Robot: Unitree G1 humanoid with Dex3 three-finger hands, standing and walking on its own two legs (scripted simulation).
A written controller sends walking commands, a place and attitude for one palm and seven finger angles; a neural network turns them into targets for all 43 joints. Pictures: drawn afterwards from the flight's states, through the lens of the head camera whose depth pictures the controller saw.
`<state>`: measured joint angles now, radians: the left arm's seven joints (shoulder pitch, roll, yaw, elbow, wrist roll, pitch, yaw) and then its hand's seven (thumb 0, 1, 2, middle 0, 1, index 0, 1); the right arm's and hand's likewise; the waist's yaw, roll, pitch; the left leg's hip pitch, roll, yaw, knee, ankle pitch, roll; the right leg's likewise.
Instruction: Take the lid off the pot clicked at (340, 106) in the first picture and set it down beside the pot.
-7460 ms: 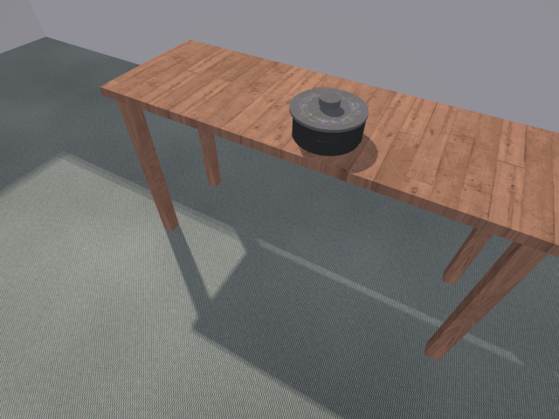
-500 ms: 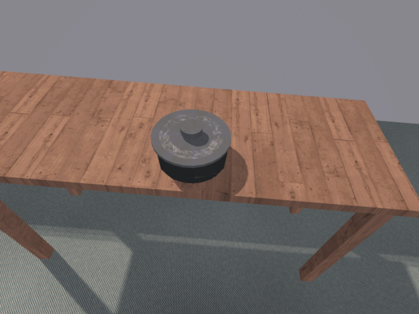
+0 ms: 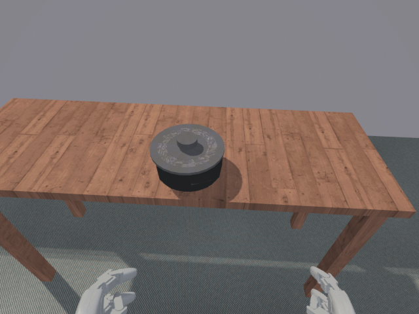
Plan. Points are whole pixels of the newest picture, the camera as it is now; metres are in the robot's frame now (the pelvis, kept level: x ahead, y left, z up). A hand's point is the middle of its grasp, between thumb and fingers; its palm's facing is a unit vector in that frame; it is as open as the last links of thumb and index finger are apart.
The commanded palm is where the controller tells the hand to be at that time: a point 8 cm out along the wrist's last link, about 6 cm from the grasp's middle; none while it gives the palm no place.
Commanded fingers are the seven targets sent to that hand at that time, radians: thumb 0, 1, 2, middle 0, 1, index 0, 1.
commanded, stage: lift the closed hand beside the body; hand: left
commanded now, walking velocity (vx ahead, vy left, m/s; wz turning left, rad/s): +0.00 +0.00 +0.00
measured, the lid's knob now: (187, 140) +0.53 +0.09 +0.05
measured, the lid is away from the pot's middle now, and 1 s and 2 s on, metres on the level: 0.00 0.00 0.00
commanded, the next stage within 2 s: raise the hand higher, near the body in 0.30 s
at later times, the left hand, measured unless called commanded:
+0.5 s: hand out of the picture +0.13 +0.21 +0.00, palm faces +0.28 -0.89 -0.36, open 3.1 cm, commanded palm +0.07 +0.25 +0.03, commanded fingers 0.00 0.90 0.90 -1.30 -1.50 -1.30 -1.50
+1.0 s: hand (79, 287) +0.15 +0.21 +0.07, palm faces +0.31 -0.87 -0.38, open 3.1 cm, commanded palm +0.10 +0.25 +0.10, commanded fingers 0.00 0.90 0.90 -1.30 -1.50 -1.30 -1.50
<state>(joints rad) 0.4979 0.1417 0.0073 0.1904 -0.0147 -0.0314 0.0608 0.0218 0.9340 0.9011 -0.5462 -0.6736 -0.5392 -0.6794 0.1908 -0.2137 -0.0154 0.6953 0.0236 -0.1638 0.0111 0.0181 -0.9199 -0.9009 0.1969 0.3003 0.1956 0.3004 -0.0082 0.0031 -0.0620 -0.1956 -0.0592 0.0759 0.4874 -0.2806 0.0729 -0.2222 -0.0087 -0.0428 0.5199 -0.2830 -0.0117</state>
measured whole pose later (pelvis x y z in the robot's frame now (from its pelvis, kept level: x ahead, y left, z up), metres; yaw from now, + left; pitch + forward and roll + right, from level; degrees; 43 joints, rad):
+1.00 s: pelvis +0.01 -0.02 +0.01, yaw +2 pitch -3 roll +0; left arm 0.65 0.27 0.15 -0.28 -0.02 -0.10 0.08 0.02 0.90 0.90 -1.30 -1.49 -1.29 -1.50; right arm 0.17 -0.21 0.01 0.60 0.01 -0.15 -0.05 0.01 -0.91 -0.90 0.20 0.30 0.20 0.30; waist 0.06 0.05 0.01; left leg -0.12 -0.03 0.03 0.44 -0.27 0.05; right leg -0.11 0.02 -0.09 0.42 -0.26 -0.04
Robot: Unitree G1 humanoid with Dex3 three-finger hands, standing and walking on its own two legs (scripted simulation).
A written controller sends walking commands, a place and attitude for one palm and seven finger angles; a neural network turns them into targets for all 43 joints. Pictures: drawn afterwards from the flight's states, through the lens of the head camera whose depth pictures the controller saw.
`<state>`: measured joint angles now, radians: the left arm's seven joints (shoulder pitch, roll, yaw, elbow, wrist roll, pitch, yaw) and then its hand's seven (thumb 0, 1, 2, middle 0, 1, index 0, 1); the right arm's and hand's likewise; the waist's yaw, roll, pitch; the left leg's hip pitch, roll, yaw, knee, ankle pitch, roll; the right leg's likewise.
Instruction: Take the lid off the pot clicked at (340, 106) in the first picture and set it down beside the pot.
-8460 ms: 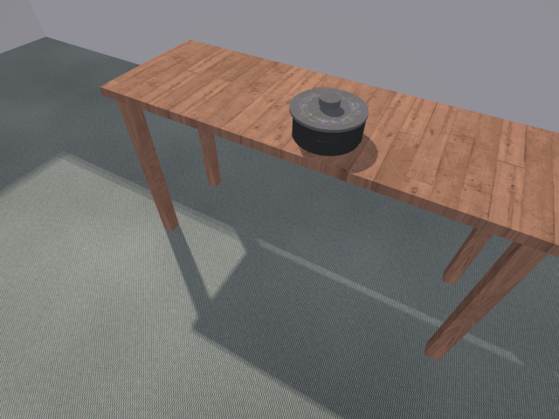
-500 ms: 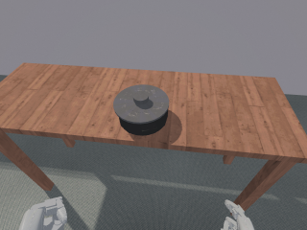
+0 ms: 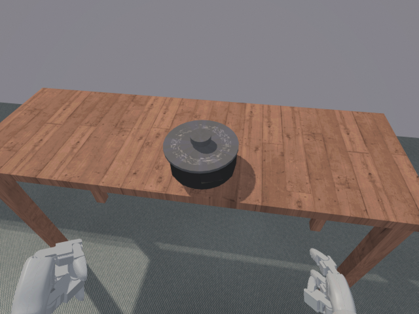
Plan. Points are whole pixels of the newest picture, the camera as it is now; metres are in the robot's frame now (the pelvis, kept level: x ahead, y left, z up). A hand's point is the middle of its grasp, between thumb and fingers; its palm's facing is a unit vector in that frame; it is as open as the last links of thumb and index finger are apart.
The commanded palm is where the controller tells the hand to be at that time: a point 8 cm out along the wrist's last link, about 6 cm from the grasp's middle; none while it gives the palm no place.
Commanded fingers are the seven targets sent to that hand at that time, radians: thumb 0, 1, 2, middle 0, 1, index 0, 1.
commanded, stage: raise the hand higher, near the body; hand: left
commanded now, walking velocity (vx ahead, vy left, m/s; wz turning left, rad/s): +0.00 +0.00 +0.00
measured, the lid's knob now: (200, 137) +0.52 +0.09 +0.05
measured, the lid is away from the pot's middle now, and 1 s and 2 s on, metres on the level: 0.00 0.00 0.00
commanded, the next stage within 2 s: reach forward and open the fingers in 0.18 s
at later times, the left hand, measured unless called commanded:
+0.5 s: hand (65, 253) +0.18 +0.26 +0.09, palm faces +0.01 -0.23 -0.97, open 2.9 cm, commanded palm +0.15 +0.27 +0.14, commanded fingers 0.00 0.53 1.09 -1.16 -1.07 -1.16 -1.07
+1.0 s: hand (72, 232) +0.21 +0.26 +0.10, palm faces -0.24 -0.05 -0.97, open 6.8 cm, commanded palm +0.20 +0.27 +0.16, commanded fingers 0.00 -0.20 1.36 -0.86 -0.19 -0.86 -0.19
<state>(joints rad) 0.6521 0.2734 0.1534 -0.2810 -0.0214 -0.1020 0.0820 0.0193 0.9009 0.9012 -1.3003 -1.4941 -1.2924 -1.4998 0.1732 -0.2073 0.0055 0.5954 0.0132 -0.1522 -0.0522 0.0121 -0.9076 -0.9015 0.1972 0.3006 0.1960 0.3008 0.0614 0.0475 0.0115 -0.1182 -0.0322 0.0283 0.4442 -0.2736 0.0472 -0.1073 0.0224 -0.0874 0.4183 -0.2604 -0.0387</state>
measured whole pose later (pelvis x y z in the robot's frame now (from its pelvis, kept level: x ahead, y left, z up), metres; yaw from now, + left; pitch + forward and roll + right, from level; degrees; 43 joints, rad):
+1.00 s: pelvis -0.02 +0.01 +0.00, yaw +0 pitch +0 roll -1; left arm 0.22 0.64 0.04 -0.24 0.76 -0.02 -0.24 0.01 0.07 1.29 -0.99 -0.52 -0.98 -0.53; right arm 0.14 -0.29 0.01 0.54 0.04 0.11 0.02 0.01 -0.91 -0.90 0.20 0.30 0.20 0.30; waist 0.05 0.13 0.01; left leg -0.20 -0.05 0.03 0.43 -0.22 0.07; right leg -0.19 0.00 -0.09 0.40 -0.21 -0.02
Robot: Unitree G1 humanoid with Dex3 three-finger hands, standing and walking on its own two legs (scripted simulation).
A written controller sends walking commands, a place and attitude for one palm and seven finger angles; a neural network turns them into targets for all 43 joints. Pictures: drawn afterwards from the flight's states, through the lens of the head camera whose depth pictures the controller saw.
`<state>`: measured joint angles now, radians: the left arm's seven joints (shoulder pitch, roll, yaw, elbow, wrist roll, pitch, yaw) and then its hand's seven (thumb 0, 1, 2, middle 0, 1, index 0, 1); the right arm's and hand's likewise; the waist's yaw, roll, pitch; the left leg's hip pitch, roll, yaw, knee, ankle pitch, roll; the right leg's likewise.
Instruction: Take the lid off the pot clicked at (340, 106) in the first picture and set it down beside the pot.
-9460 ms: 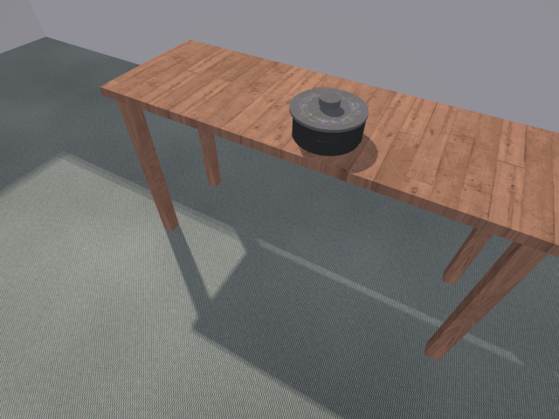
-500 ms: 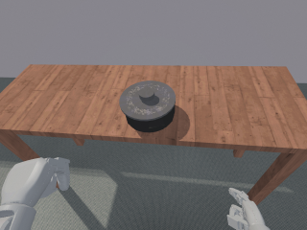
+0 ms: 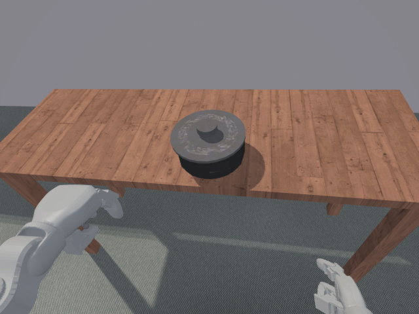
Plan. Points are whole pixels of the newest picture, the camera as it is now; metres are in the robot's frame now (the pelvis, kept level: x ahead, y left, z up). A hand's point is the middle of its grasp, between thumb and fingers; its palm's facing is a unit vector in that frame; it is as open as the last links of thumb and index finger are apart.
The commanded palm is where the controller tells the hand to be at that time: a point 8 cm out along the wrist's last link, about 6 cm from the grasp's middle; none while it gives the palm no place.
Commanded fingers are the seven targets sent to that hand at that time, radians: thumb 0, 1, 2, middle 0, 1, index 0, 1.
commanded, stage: reach forward and open the fingers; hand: left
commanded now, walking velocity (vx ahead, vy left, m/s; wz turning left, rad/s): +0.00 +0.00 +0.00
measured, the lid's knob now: (206, 127) +0.54 +0.07 +0.05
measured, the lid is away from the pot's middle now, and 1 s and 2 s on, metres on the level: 0.00 0.00 0.00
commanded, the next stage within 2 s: move the open hand above the knob in 0.38 s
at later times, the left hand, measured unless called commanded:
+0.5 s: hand (90, 189) +0.29 +0.25 +0.12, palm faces -0.17 -0.05 -0.98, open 10.1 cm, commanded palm +0.28 +0.24 +0.18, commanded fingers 0.00 -0.30 1.42 -0.83 -0.08 -0.83 -0.08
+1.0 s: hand (126, 156) +0.37 +0.21 +0.12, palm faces -0.20 -0.03 -0.98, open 10.1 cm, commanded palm +0.35 +0.20 +0.18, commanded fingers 0.00 -0.30 1.42 -0.83 -0.08 -0.83 -0.08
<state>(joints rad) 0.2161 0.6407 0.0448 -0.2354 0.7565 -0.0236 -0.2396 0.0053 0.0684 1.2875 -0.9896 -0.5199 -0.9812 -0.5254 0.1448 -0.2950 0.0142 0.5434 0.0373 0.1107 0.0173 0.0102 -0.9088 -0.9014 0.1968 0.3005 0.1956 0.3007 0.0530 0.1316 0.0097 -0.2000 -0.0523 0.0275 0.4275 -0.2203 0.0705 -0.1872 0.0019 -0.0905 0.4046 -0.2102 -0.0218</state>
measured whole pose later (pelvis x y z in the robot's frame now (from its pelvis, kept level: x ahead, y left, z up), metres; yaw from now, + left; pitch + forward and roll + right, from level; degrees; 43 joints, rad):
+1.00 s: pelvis +0.00 +0.00 +0.00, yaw +0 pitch +1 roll +0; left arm -0.45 0.56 -0.18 0.21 0.83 0.13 -0.31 0.00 -0.29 1.42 -0.85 -0.08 -0.84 -0.08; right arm 0.16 -0.29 0.04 0.57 0.07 0.13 0.03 0.01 -0.91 -0.90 0.20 0.30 0.19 0.30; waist 0.00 0.10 0.00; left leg -0.22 -0.08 0.03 0.43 -0.22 0.08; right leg -0.23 -0.02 -0.09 0.46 -0.24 -0.02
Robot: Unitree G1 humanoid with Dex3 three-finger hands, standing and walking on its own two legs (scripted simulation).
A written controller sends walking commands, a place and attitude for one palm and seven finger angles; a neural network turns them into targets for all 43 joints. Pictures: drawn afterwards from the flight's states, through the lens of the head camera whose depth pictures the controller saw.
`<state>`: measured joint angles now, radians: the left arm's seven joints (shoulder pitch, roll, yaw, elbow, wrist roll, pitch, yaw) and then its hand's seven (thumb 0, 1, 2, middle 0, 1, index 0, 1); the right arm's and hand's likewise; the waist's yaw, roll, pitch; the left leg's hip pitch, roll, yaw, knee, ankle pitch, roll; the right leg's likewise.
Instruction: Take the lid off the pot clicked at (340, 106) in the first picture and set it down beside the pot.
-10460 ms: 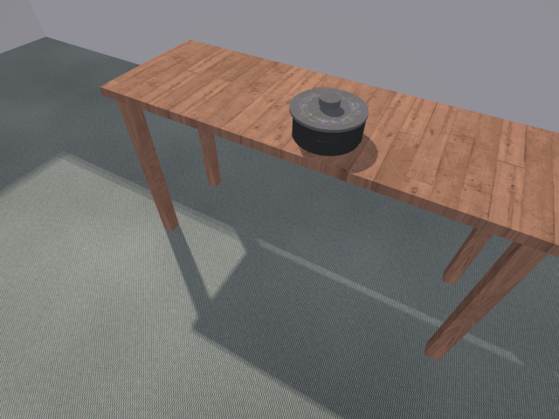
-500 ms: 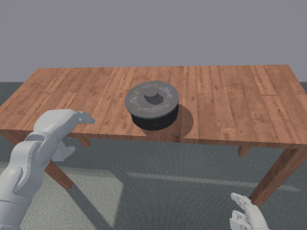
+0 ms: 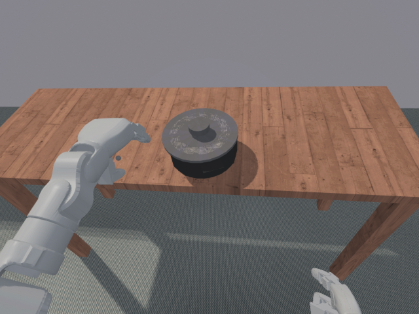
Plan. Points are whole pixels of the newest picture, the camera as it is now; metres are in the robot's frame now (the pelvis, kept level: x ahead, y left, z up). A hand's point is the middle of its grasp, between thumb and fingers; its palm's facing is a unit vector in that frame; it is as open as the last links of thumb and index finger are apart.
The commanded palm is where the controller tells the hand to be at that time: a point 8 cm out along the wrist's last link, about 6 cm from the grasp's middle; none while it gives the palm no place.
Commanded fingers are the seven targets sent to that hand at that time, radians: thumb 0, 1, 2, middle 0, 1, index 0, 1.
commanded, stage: move the open hand above the knob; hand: left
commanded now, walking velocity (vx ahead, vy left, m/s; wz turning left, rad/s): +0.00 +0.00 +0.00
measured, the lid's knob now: (198, 126) +0.54 +0.06 +0.05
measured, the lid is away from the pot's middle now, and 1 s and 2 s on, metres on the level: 0.00 0.00 0.00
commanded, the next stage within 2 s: none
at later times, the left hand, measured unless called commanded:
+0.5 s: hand (163, 140) +0.42 +0.12 +0.12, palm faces -0.21 +0.01 -0.98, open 10.1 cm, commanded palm +0.42 +0.13 +0.18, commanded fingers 0.00 -0.30 1.42 -0.83 -0.08 -0.83 -0.08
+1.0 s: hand (185, 123) +0.47 +0.08 +0.12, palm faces -0.29 +0.00 -0.96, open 10.1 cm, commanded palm +0.48 +0.08 +0.18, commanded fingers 0.00 -0.30 1.42 -0.83 -0.08 -0.83 -0.08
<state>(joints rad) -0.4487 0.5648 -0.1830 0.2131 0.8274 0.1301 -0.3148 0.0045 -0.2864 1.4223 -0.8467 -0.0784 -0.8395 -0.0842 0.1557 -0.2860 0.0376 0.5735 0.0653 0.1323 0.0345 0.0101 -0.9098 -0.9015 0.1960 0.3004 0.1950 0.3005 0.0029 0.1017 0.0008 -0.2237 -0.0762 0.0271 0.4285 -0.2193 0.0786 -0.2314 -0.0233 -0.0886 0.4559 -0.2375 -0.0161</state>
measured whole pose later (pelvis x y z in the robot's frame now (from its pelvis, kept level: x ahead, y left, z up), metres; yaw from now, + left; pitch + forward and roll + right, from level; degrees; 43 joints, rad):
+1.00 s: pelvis +0.02 -0.01 +0.00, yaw -1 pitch +6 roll +1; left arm -0.96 0.33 -0.37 0.81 0.87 0.26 -0.26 0.00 -0.29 1.42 -0.84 -0.08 -0.83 -0.08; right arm 0.23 -0.29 0.02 0.67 0.07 0.17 0.02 0.01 -0.91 -0.90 0.19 0.30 0.19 0.30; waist -0.08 0.08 -0.05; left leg -0.30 -0.06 0.04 0.45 -0.24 0.07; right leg -0.33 -0.01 -0.07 0.49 -0.27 -0.03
